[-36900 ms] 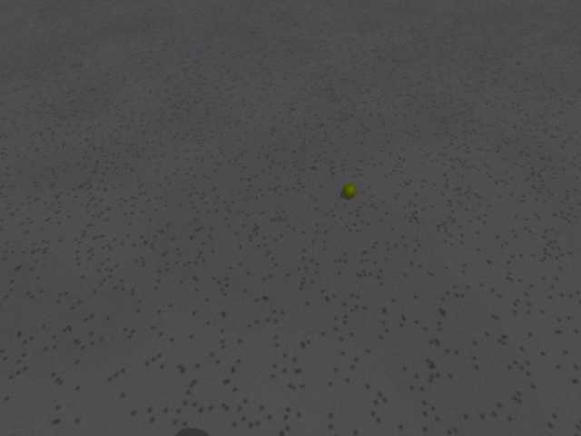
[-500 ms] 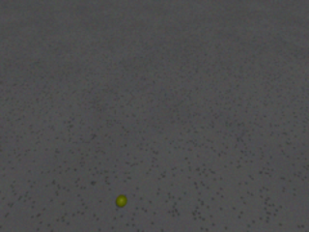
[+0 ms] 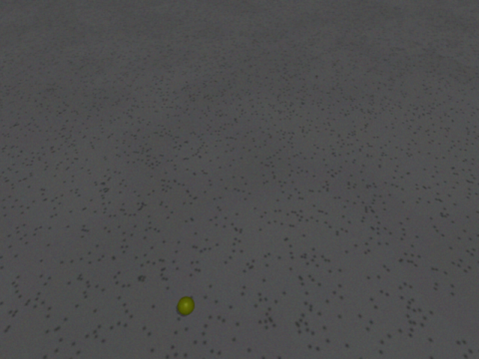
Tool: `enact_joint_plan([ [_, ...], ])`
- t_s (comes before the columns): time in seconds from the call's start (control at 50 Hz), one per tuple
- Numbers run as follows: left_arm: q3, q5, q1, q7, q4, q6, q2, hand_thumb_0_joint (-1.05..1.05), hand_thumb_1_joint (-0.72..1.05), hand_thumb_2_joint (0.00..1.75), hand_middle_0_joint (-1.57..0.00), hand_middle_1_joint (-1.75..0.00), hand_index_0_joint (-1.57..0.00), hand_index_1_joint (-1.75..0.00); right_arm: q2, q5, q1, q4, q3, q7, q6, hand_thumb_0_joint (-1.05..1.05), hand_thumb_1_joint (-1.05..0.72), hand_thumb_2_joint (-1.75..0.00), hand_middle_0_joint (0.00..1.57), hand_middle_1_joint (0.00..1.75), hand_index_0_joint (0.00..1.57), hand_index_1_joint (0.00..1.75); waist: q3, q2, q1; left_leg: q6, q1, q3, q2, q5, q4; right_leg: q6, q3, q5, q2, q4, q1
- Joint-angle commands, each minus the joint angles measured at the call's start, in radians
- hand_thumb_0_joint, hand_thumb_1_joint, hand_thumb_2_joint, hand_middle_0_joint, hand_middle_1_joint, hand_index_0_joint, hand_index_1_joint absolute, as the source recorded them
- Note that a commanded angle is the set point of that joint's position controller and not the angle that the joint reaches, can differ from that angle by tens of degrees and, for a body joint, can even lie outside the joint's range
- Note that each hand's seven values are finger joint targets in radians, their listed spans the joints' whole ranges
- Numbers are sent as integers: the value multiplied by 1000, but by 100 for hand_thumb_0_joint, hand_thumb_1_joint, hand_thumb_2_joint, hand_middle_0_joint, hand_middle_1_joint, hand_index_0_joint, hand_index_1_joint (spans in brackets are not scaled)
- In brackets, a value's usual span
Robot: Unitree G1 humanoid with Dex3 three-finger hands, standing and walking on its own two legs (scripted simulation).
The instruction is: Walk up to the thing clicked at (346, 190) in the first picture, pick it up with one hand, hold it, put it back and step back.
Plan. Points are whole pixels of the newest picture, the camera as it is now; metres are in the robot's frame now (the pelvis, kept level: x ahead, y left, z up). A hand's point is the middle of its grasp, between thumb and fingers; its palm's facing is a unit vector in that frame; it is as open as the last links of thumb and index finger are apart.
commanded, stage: step back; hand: left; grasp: from above
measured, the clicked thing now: (186, 305) +0.46 +0.25 -0.75
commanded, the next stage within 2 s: none
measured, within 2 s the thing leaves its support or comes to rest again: neither
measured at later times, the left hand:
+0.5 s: hand out of the picture +0.08 +0.32 -0.17, palm faces -0.09 -0.94 -0.33, open 7.4 cm
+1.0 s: hand out of the picture -0.02 +0.30 -0.14, palm faces -0.08 -0.91 -0.40, open 7.4 cm
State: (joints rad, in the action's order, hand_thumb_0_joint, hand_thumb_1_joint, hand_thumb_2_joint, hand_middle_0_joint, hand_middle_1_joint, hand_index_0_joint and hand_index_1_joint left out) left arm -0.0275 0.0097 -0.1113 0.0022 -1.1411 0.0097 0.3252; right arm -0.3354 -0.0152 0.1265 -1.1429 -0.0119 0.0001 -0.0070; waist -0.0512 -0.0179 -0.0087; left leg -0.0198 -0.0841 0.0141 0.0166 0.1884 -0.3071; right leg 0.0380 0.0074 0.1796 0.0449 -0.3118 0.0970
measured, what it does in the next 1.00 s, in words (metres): walks backwards: right foot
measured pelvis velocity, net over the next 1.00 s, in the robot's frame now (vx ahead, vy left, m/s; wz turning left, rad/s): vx -0.16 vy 0.05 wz -0.10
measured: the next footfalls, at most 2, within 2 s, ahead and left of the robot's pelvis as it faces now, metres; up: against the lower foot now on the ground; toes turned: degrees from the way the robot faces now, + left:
right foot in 0.78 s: -0.09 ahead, -0.05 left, +0.00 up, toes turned -2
left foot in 1.20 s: -0.22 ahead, +0.18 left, +0.00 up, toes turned -4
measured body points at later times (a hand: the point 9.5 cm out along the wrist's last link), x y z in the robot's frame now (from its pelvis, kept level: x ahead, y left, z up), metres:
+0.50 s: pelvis -0.06 +0.07 -0.01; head +0.01 +0.10 +0.43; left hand +0.09 +0.37 -0.15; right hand -0.01 -0.24 -0.12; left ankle -0.06 +0.15 -0.75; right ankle -0.08 -0.07 -0.67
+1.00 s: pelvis -0.16 +0.05 -0.01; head -0.11 +0.03 +0.43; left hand -0.02 +0.34 -0.12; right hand -0.09 -0.28 -0.14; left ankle -0.20 +0.19 -0.67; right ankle -0.13 -0.05 -0.75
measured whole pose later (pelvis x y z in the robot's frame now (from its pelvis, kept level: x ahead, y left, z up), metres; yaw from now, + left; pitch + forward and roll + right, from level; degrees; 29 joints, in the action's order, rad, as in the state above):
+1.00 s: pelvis -0.16 +0.05 -0.01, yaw -5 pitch -2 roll +2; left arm -0.07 0.03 -0.14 0.00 -0.81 -0.05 0.35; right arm -0.40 0.01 0.15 -0.89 -0.05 0.01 0.04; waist -0.15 0.00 0.01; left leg -0.01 -0.40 0.12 -0.12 0.50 -1.12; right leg 0.05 0.05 0.23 0.02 -0.56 0.29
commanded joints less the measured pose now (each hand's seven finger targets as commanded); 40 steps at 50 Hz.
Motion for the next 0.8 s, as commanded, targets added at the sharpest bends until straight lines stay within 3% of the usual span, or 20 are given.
enact_joint_plan([
  [0.0, -81, -14, -2, 27, 116, 12, 291, 0, 90, 90, -20, -30, -20, -30, -207, 4, -56, 103, -40, 20, 2, 0, -90, -90, 20, 30, 20, 30, 8, 74, 16, 52, -64, 31, 44, -195, -181, 39, 179, -462, -189, -19, 56],
  [0.04, -92, -12, 11, 28, 154, 7, 309, 0, 90, 90, -20, -30, -20, -30, -199, 8, -21, 120, -42, 21, 12, 0, -90, -90, 20, 30, 20, 30, 73, 112, 5, 42, -106, 2, -5, -89, -288, 107, 245, -515, -255, -19, 18],
  [0.1, -96, 7, 31, 33, 218, 2, 311, 0, 90, 90, -20, -30, -20, -30, -205, 0, -1, 151, -58, 19, 32, 0, -90, -90, 20, 30, 20, 30, 100, 170, 15, 50, -189, 35, -59, 348, -534, 226, 340, -522, -364, -28, 39],
  [0.16, -90, 17, 63, 33, 268, -5, 282, 0, 90, 90, -20, -30, -20, -30, -209, 11, 46, 177, -64, 14, 32, 0, -90, -90, 20, 30, 20, 30, 135, 160, 0, 56, -219, 58, -46, 344, -544, 215, 273, -568, -333, -103, 16],
  [0.22, -81, 16, 64, 32, 296, -23, 272, 0, 90, 90, -20, -30, -20, -30, -205, 6, 57, 203, -68, 16, 21, 0, -90, -90, 20, 30, 20, 30, 149, 142, -3, 49, -199, 19, -30, 170, -290, 133, 213, -508, -247, -200, -33],
  [0.24, -80, 6, 78, 28, 307, -33, 275, 0, 90, 90, -20, -30, -20, -30, -206, -1, 74, 201, -72, 18, 13, 0, -90, -90, 20, 30, 20, 30, 134, 108, -22, 45, -150, 3, -26, 1, -142, 93, 179, -459, -212, -250, 0],
  [0.26, -75, -3, 78, 24, 320, -41, 255, 0, 90, 90, -20, -30, -20, -30, -225, -10, 71, 207, -83, 22, 7, 0, -90, -90, 20, 30, 20, 30, 131, 40, -27, 55, -80, 60, 32, -250, -45, 46, 141, -356, -149, -311, 51],
  [0.28, -70, -14, 75, 21, 338, -45, 232, 0, 90, 90, -20, -30, -20, -30, -277, -22, 75, 211, -100, 24, 6, 0, -90, -90, 20, 30, 20, 30, 136, -70, -16, 82, 11, 193, 134, -492, -52, 8, 96, -191, -44, -414, 169],
  [0.3, -68, -14, 69, 25, 341, -50, 203, 0, 90, 90, -20, -30, -20, -30, -311, -28, 77, 219, -109, 25, 4, 0, -90, -90, 20, 30, 20, 30, 109, -164, -11, 132, 113, 322, 234, -677, -55, -6, 102, 304, 72, -518, 364],
  [0.32, -68, -1, 35, 33, 332, -59, 218, 0, 90, 90, -20, -30, -20, -30, -327, -22, 66, 226, -111, 26, 5, 0, -90, -90, 20, 30, 20, 30, 104, -94, -3, 192, 63, 290, 282, -726, -106, -14, 145, 422, 72, -650, 357],
  [0.34, -68, 4, 25, 41, 331, -59, 214, 0, 90, 90, -20, -30, -20, -30, -353, -20, 53, 252, -119, 28, 5, 0, -90, -90, 20, 30, 20, 30, 110, -169, -31, 230, 14, 381, 350, -668, -67, -21, 175, 468, 79, -717, 359],
  [0.38, -77, 7, 39, 40, 318, -61, 244, 0, 90, 90, -20, -30, -20, -30, -307, -18, -16, 271, -112, 38, 4, 0, -90, -90, 20, 30, 20, 30, 86, -124, -5, 204, 37, 276, 274, -651, -87, -21, 218, 382, 67, -810, 394],
  [0.4, -76, -3, 10, 35, 314, -63, 234, 0, 90, 90, -20, -30, -20, -30, -278, -23, -31, 276, -100, 41, 4, 0, -90, -90, 20, 30, 20, 30, 65, -107, 22, 128, 34, 187, 199, -697, -113, -21, 221, 316, 73, -814, 411],
  [0.44, -81, -2, -35, 31, 316, -64, 233, 0, 90, 90, -20, -30, -20, -30, -260, -11, -28, 289, -98, 45, 2, 0, -90, -90, 20, 30, 20, 30, 67, -110, 31, 96, 72, 153, 173, -674, -118, -25, 195, 252, 78, -832, 412],
  [0.52, -88, 6, -16, 30, 344, -56, 225, 0, 90, 90, -20, -30, -20, -30, -259, -1, 27, 304, -104, 51, 6, 0, -90, -90, 20, 30, 20, 30, 76, -96, -13, 152, 124, 168, 201, -637, -142, -59, 168, 269, 57, -720, 395],
  [0.6, -91, 11, -1, 27, 365, -54, 227, 0, 90, 90, -20, -30, -20, -30, -277, -5, 74, 313, -116, 48, 8, 0, -90, -90, 20, 30, 20, 30, 97, -88, -44, 183, 145, 193, 227, -580, -165, -57, 132, 291, 12, -545, 352],
  [0.68, -95, 20, -49, 19, 353, -44, 223, 0, 90, 90, -20, -30, -20, -30, -294, -2, 21, 337, -116, 38, 11, 0, -90, -90, 20, 30, 20, 30, 106, -109, -18, 221, 42, 218, 242, -410, -167, -28, 74, 263, -19, -391, 241],
  [0.74, -101, 26, -115, 13, 328, -36, 217, 0, 90, 90, -20, -30, -20, -30, -293, 7, -23, 350, -111, 32, 14, 0, -90, -90, 20, 30, 20, 30, 130, -71, 19, 184, -61, 203, 218, -329, -216, 2, 56, 88, -19, -206, 101],
  [0.76, -104, 29, -129, 13, 323, -30, 232, 0, 90, 90, -20, -30, -20, -30, -284, 12, -36, 352, -106, 29, 16, 0, -90, -90, 20, 30, 20, 30, 132, -27, 28, 156, -130, 192, 189, -267, -242, 15, 94, -55, -40, -191, 46],
  [0.78, -115, 31, -129, 14, 329, -27, 271, 0, 90, 90, -20, -30, -20, -30, -263, 20, -42, 357, -100, 29, 15, 0, -90, -90, 20, 30, 20, 30, 138, 64, 28, 117, -219, 162, 116, -160, -319, 59, 209, -178, -121, -187, 2],
])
